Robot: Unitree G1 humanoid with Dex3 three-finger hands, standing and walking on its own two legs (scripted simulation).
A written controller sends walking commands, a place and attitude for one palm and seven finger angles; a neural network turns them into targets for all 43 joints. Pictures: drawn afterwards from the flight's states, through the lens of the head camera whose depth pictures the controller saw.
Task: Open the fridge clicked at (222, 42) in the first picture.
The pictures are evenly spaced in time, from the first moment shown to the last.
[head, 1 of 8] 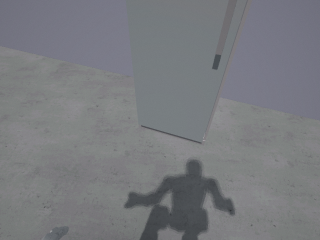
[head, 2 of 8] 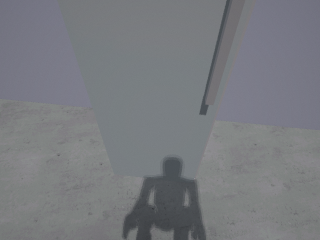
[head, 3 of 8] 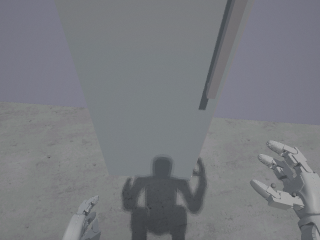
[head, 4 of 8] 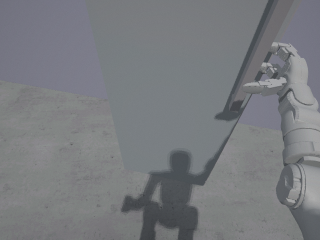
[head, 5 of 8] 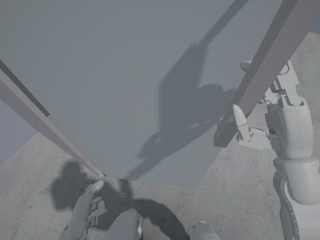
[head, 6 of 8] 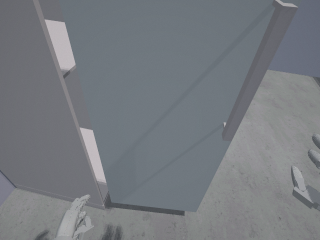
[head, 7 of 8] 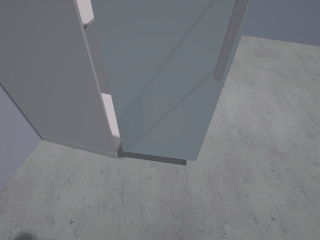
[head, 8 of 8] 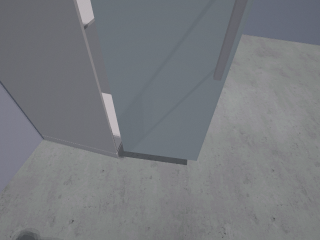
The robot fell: no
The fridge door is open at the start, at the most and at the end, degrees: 0 87 83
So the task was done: yes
